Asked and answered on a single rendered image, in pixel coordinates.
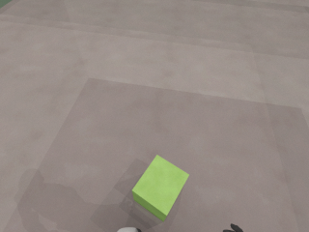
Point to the carton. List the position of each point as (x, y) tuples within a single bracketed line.
[(159, 187)]

